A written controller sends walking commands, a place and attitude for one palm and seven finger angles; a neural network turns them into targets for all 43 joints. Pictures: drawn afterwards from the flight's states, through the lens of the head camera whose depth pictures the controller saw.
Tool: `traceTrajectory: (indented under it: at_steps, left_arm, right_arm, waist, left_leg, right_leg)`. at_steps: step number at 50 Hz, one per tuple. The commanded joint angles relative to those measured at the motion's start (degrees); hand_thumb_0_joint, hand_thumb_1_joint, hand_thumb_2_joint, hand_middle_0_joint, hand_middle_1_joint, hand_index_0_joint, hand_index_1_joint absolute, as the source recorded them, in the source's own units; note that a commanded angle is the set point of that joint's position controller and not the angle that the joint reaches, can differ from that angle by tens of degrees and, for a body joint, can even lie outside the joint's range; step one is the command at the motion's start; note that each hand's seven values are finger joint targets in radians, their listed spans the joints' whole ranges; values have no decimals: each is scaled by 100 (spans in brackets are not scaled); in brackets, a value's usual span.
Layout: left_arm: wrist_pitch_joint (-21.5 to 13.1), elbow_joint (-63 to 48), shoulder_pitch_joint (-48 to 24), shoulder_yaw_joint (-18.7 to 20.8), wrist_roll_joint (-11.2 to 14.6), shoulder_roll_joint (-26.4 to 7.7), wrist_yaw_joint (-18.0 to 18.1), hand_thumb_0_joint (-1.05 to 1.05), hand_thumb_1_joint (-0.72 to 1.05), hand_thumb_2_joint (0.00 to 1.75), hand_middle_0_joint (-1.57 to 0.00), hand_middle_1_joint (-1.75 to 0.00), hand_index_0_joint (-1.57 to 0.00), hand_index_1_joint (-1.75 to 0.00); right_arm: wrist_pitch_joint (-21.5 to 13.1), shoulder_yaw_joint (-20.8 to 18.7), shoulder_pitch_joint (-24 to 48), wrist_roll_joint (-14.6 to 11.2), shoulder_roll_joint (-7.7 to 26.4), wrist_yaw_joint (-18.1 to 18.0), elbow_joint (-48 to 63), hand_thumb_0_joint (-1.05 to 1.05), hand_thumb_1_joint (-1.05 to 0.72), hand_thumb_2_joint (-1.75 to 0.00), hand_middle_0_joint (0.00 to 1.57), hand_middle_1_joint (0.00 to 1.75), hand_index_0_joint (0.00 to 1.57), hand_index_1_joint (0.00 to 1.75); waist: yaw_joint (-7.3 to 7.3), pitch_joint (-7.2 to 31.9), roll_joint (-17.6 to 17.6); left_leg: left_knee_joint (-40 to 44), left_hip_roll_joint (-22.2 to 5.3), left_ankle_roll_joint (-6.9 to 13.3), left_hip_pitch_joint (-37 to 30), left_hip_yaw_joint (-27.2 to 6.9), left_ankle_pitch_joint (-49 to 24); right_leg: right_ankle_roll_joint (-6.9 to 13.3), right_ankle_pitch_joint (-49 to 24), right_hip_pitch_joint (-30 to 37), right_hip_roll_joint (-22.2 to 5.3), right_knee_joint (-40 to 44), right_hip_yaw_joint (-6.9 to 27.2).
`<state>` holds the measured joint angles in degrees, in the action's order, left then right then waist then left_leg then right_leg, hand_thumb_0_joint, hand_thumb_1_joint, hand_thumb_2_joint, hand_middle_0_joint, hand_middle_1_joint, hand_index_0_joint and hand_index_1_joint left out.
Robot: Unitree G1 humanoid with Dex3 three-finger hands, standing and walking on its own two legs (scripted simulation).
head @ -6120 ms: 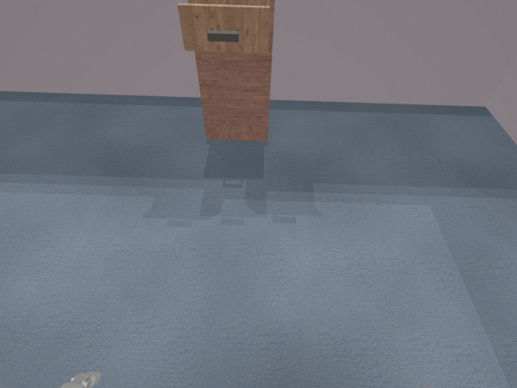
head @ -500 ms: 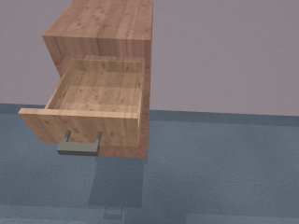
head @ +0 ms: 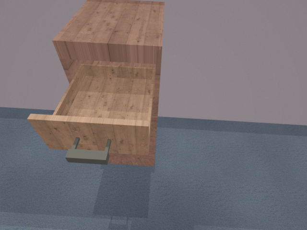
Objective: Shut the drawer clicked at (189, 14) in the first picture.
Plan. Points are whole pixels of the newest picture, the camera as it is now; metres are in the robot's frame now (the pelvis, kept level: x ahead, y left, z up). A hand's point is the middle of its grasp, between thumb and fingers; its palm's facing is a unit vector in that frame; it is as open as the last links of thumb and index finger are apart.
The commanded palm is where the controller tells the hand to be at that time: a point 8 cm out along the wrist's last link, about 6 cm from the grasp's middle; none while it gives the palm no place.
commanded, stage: look again from close up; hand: left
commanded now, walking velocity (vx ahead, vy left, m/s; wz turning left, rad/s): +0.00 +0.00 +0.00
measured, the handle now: (90, 149) +0.33 +0.21 -0.01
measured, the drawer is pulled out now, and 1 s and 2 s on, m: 0.29 0.29 0.29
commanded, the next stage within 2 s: shuffle to correct the standing spot in 0.52 s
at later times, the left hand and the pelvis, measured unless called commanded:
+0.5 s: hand out of the picture +0.01 +0.22 -0.18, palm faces +0.00 -0.97 -0.23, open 7.4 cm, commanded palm none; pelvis -0.03 +0.03 -0.01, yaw +0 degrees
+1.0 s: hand out of the picture -0.07 +0.19 -0.18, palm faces +0.03 -0.98 -0.19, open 7.4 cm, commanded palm none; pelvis +0.00 +0.02 -0.01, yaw -1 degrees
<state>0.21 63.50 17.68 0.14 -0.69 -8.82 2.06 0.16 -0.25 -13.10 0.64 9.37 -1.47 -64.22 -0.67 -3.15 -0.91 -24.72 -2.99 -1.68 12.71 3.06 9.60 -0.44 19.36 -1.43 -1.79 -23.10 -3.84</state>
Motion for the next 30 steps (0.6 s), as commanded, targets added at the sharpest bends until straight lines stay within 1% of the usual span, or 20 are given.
traceTrajectory:
  at_steps: [1,2,3,4,5,6,8,9,10,12,13,14,15,18,20,22,24,26,28,30]
  left_arm:
    - [-212,-667,234,144,-41,-1015,68,0,90,90,-20,-30,-20,-30]
    - [-219,-679,273,159,-53,-906,77,0,90,90,-20,-30,-20,-30]
    - [-201,-715,283,162,-49,-895,87,0,90,90,-20,-30,-20,-30]
    - [-186,-757,314,120,-55,-884,97,0,90,90,-20,-30,-20,-30]
    - [-176,-780,288,146,-45,-908,101,0,90,90,-20,-30,-20,-30]
    - [-153,-820,270,166,-48,-950,105,0,90,90,-20,-30,-20,-30]
    - [-120,-862,309,180,-46,-969,106,0,90,90,-20,-30,-20,-30]
    - [-98,-911,379,137,-71,-914,112,0,90,90,-20,-30,-20,-30]
    - [-86,-928,365,153,-52,-928,118,0,90,90,-20,-30,-20,-30]
    - [-47,-933,274,164,-44,-942,107,0,90,90,-20,-30,-20,-30]
    - [-35,-933,236,165,-46,-945,97,0,90,90,-20,-30,-20,-30]
    - [-27,-949,294,127,-67,-910,91,0,90,90,-20,-30,-20,-30]
    - [-31,-932,249,137,-58,-923,85,0,90,90,-20,-30,-20,-30]
    - [-28,-937,113,154,-56,-990,55,0,90,90,-20,-30,-20,-30]
    - [-29,-932,157,128,-66,-942,47,0,90,90,-20,-30,-20,-30]
    - [-38,-887,155,132,-59,-948,34,0,90,90,-20,-30,-20,-30]
    - [-35,-865,148,115,-72,-931,30,0,90,90,-20,-30,-20,-30]
    - [-45,-804,189,110,-62,-899,24,0,90,90,-20,-30,-20,-30]
    - [-49,-732,209,111,-57,-877,22,0,90,90,-20,-30,-20,-30]
    - [-49,-680,262,96,-63,-847,23,0,90,90,-20,-30,-20,-30]
  right_arm:
    - [-144,-298,-29,59,827,-1,817,0,-90,-90,20,30,20,30]
    - [-128,-279,-77,55,674,0,891,0,-90,-90,20,30,20,30]
    - [-107,-268,-73,73,615,9,940,0,-90,-90,20,30,20,30]
    - [-95,-221,-65,99,575,28,1011,0,-90,-90,20,30,20,30]
    - [-85,-233,-33,90,560,32,1004,0,-90,-90,20,30,20,30]
    - [-65,-245,4,74,584,33,1014,0,-90,-90,20,30,20,30]
    - [-62,-261,-11,57,657,21,970,0,-90,-90,20,30,20,30]
    - [-79,-241,-96,60,724,25,949,0,-90,-90,20,30,20,30]
    - [-67,-268,-108,38,800,20,907,0,-90,-90,20,30,20,30]
    - [-23,-285,36,33,882,25,915,0,-90,-90,20,30,20,30]
    - [-8,-287,104,40,876,36,940,0,-90,-90,20,30,20,30]
    - [-10,-260,129,43,875,52,936,0,-90,-90,20,30,20,30]
    - [-8,-260,154,40,877,59,929,0,-90,-90,20,30,20,30]
    - [18,-258,241,46,870,80,940,0,-90,-90,20,30,20,30]
    - [4,-248,210,38,885,91,908,0,-90,-90,20,30,20,30]
    - [3,-240,222,33,878,95,886,0,-90,-90,20,30,20,30]
    - [-2,-229,205,28,888,102,836,0,-90,-90,20,30,20,30]
    - [-13,-219,192,19,874,101,777,0,-90,-90,20,30,20,30]
    - [-7,-221,195,18,869,103,727,0,-90,-90,20,30,20,30]
    - [-17,-216,161,8,859,102,659,0,-90,-90,20,30,20,30]
  waist:
    - [89,329,477]
    - [101,490,-19]
    - [81,425,-466]
    - [51,440,-740]
    - [63,319,-716]
    - [71,182,-639]
    - [49,261,-169]
    - [37,419,23]
    - [63,412,179]
    - [44,81,371]
    - [44,-70,341]
    - [0,-36,241]
    - [31,-27,211]
    - [63,-179,319]
    - [49,38,249]
    - [52,45,287]
    - [46,63,145]
    - [49,139,259]
    - [58,83,225]
    - [44,169,246]
  left_leg:
    - [-585,-335,343,-326,-488,-868]
    - [-780,-264,305,-117,-404,-679]
    - [-900,-168,271,125,-307,-413]
    - [-913,-114,257,218,-193,-379]
    - [-916,-72,258,308,-184,-252]
    - [-879,-84,262,314,-169,-348]
    - [-824,-185,300,119,-204,-931]
    - [-835,-299,352,-156,-236,-1651]
    - [-803,-379,382,-247,-335,-1815]
    - [-590,-429,409,-7,-470,-1240]
    - [-460,-403,407,168,-510,-740]
    - [-435,-422,419,116,-487,-772]
    - [-385,-380,403,133,-489,-526]
    - [-133,-317,355,285,-517,299]
    - [-65,-367,388,140,-548,177]
    - [2,-347,375,145,-551,276]
    - [53,-363,385,93,-574,218]
    - [107,-366,391,27,-588,172]
    - [157,-345,373,32,-578,298]
    - [200,-377,386,-71,-586,151]
  right_leg:
    - [244,-1096,-1312,-518,59,616]
    - [260,-1457,-1167,-612,56,683]
    - [295,-1644,-1106,-690,58,725]
    - [324,-2257,-963,-722,-85,765]
    - [320,-2282,-1002,-752,-124,710]
    - [302,-2282,-1083,-715,-170,669]
    - [242,-2298,-1076,-587,-356,544]
    - [214,-2358,-1042,-482,-517,467]
    - [158,-1908,-1129,-423,-510,366]
    - [113,-918,-1311,-324,-354,336]
    - [120,-583,-1348,-306,-271,340]
    - [128,-634,-1318,-295,-267,364]
    - [124,-548,-1313,-317,-228,388]
    - [127,-103,-1458,-334,-125,411]
    - [101,-181,-1351,-316,-150,365]
    - [93,-167,-1352,-346,-101,375]
    - [80,-192,-1332,-334,-93,354]
    - [65,-244,-1292,-357,-72,347]
    - [64,-197,-1323,-366,-21,361]
    - [48,-275,-1269,-378,-16,337]
